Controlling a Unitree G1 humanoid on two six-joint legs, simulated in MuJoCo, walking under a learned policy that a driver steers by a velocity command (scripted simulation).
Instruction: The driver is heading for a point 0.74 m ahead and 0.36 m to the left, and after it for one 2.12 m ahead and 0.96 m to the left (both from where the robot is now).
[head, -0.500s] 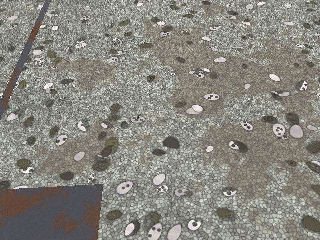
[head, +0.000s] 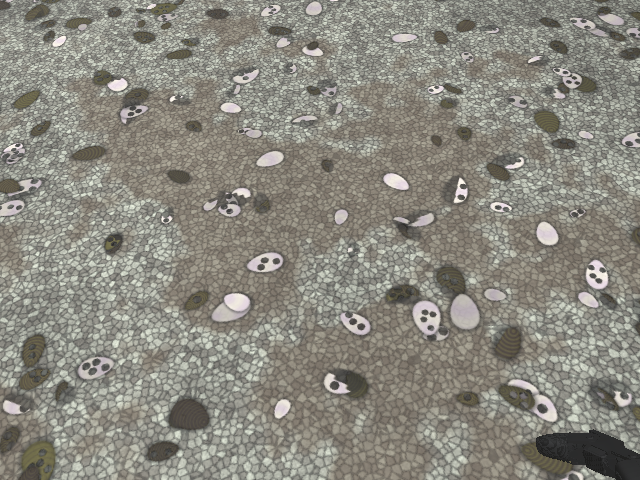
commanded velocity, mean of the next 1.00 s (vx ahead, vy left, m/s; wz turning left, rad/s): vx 0.80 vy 0.00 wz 0.76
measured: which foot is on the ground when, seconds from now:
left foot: up 0.00-0.10, down 0.12-0.54, up 0.56-0.90, down 0.92-1.00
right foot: down 0.00-0.10, up 0.12-0.52, down 0.54-0.88, up 0.90-1.00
